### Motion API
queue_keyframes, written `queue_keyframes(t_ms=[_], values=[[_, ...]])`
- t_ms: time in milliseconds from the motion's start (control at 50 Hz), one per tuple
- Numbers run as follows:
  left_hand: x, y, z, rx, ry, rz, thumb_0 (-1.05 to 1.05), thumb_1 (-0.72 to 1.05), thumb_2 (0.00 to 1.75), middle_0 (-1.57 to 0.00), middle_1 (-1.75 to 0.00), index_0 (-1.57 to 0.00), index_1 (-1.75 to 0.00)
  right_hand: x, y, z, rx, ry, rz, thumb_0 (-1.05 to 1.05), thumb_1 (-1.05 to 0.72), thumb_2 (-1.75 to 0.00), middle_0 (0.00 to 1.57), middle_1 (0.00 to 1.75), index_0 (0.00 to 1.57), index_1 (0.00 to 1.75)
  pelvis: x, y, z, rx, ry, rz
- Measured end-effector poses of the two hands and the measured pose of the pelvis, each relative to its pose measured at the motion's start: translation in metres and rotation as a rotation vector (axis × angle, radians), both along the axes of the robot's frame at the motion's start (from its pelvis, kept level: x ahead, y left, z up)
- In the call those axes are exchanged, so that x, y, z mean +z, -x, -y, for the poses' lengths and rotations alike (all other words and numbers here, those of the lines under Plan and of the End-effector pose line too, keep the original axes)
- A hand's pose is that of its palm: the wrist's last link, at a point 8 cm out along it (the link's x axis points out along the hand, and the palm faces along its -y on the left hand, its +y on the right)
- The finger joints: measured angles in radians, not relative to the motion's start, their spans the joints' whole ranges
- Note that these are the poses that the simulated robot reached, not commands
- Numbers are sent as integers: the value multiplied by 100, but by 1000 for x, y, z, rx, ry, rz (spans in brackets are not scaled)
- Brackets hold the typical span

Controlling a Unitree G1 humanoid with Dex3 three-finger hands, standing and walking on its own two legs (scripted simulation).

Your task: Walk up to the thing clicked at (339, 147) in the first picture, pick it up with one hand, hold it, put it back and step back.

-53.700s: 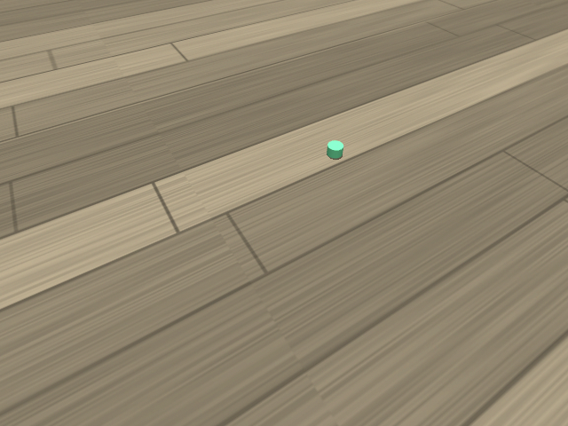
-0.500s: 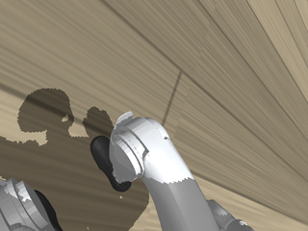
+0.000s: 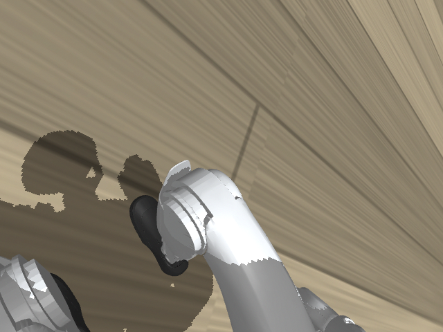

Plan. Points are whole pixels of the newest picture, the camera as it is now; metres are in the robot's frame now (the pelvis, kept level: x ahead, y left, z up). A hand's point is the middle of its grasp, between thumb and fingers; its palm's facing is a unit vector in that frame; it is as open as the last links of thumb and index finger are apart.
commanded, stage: close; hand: left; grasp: from above
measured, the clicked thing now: out of the picture +0.52 +0.34 -0.30
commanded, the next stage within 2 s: settle in 0.26 s
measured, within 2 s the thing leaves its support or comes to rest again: leaves its support in 0.72 s
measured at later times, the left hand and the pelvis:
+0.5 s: hand out of the picture +0.50 +0.33 -0.27, palm faces -0.43 -0.17 -0.89, open 10.8 cm; pelvis +0.00 +0.00 +0.00, yaw +0 degrees
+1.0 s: hand out of the picture +0.51 +0.36 -0.21, palm faces -0.43 -0.13 -0.89, open 10.7 cm; pelvis +0.00 +0.00 +0.01, yaw +2 degrees
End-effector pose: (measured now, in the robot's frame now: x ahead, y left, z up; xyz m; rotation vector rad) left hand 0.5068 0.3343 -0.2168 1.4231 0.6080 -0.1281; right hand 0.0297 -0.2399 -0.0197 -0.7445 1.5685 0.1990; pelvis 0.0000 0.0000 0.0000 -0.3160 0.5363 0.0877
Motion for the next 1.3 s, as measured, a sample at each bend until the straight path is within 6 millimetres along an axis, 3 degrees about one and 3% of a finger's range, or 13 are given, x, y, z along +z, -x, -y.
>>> queue_keyframes(t_ms=[700,960,1100,1300], values=[[7,-1,-7,13,-5,2,0,-5,54,-51,-72,-57,-69,-1,-1,5,-15,12,-8,0,-93,-90,21,30,20,30,1,-1,3,0,-9,-10],[63,-7,-30,16,-50,26,0,-5,53,-52,-71,-58,-68,-6,-10,16,-68,9,17,0,-92,-90,21,30,20,30,4,-5,4,14,-15,-45],[80,1,-24,-15,-26,-26,0,-6,53,-53,-70,-59,-67,-11,-20,21,-84,6,57,0,-92,-90,21,30,20,30,8,-1,3,28,-33,-46],[98,-2,-17,-58,-19,28,0,-6,53,-55,-68,-61,-64,-14,-30,29,-96,30,90,0,-92,-90,21,30,20,30,8,0,7,41,-55,-70]])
